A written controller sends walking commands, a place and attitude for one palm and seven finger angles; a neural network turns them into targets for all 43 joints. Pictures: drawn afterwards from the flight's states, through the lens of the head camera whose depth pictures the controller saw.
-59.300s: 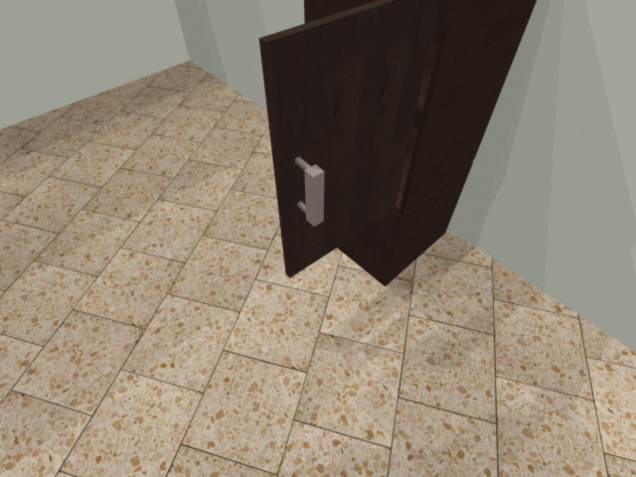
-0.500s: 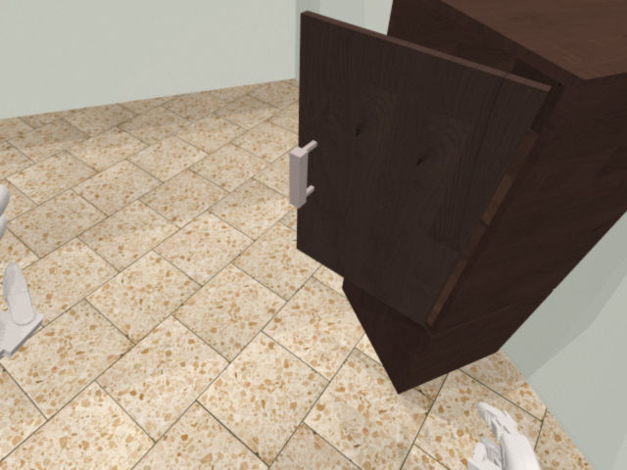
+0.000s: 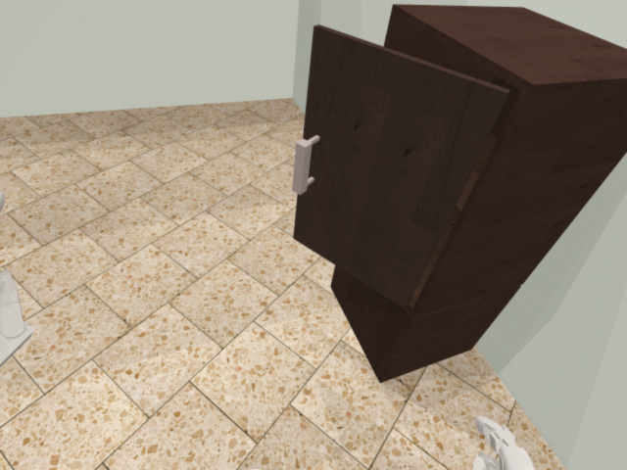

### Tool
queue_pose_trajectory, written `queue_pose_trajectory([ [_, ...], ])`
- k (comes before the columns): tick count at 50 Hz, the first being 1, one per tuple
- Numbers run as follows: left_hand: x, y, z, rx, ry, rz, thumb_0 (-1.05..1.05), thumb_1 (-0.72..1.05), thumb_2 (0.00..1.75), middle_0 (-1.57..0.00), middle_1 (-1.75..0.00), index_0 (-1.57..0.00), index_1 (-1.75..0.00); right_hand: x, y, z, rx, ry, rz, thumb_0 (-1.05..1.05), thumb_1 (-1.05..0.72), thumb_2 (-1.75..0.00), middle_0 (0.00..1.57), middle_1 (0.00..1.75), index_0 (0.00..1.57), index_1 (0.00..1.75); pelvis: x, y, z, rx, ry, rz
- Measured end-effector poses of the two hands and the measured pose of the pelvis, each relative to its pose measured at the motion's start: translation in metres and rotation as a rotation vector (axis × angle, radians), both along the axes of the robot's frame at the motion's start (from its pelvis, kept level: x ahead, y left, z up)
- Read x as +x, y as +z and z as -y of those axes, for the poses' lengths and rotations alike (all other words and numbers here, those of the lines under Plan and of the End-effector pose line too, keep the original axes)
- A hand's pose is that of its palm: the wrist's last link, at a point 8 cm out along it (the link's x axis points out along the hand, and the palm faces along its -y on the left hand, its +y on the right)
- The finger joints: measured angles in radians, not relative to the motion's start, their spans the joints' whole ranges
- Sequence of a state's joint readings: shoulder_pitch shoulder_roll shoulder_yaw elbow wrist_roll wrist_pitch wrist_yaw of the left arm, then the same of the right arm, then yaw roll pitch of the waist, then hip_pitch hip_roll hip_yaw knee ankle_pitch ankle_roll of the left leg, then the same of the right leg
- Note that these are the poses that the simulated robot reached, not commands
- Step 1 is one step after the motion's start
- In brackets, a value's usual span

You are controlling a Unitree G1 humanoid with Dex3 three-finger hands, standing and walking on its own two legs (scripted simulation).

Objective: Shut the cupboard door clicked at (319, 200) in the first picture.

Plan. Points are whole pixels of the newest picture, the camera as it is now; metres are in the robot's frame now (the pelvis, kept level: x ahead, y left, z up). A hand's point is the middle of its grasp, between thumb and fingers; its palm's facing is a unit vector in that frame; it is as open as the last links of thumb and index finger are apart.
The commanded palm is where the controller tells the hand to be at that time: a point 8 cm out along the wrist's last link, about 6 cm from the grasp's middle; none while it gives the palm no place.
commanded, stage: stop stepping back and stand still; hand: left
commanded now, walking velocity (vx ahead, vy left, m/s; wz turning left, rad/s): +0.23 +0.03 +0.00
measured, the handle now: (307, 164) +0.79 +0.08 -0.04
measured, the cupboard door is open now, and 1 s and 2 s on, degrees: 31 31 31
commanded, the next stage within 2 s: let the arm hang, fingers relaxed in 0.68 s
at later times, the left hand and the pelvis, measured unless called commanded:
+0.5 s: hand out of the picture +0.14 +0.31 +0.16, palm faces +0.45 -0.80 -0.41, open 7.4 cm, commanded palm +0.09 +0.33 +0.19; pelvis -0.06 +0.03 +0.00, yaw -1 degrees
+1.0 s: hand out of the picture +0.10 +0.26 -0.11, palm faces +0.01 -0.96 -0.29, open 7.4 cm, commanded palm none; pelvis -0.04 +0.05 -0.01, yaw +0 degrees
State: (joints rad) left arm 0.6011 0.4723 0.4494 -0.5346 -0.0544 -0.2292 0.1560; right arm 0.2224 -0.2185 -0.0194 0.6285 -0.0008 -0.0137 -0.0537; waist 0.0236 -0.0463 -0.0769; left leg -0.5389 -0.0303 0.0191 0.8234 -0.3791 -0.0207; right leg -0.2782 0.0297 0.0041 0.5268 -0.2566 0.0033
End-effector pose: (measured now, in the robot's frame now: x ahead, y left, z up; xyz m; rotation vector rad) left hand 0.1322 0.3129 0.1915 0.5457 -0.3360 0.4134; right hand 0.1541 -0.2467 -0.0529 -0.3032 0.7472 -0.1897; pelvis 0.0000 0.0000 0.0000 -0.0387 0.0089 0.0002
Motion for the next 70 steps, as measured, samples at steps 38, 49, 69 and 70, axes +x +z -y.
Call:
queue_pose_trajectory([
  [38,0.006,0.002,-0.027,-0.016,-0.076,-0.036,0.02,0.89,0.89,-0.21,-0.30,-0.21,-0.30,-0.062,-0.002,-0.054,0.028,-0.035,0.033,0.01,-0.91,-0.90,0.21,0.30,0.20,0.30,-0.045,0.006,-0.045,0.020,-0.018,-0.018],
  [49,-0.032,-0.252,-0.002,-0.409,0.031,-1.077,0.00,0.91,0.89,-0.19,-0.29,-0.20,-0.30,-0.072,-0.060,-0.056,0.121,0.011,-0.157,0.01,-0.91,-0.90,0.21,0.30,0.20,0.30,-0.045,-0.007,-0.055,0.015,-0.010,0.007],
  [69,-0.303,-0.313,0.038,-0.677,0.383,-1.872,0.00,0.93,0.89,-0.20,-0.30,-0.20,-0.30,-0.207,-0.077,-0.044,0.112,-0.145,-0.627,0.01,-0.91,-0.90,0.20,0.30,0.20,0.30,-0.051,0.009,-0.042,0.018,0.005,0.036],
  [70,-0.302,-0.312,0.036,-0.669,0.388,-1.871,0.00,0.93,0.89,-0.20,-0.30,-0.20,-0.30,-0.207,-0.079,-0.045,0.121,-0.148,-0.625,0.01,-0.91,-0.90,0.20,0.30,0.20,0.30,-0.051,0.009,-0.041,0.019,0.003,0.040],
])
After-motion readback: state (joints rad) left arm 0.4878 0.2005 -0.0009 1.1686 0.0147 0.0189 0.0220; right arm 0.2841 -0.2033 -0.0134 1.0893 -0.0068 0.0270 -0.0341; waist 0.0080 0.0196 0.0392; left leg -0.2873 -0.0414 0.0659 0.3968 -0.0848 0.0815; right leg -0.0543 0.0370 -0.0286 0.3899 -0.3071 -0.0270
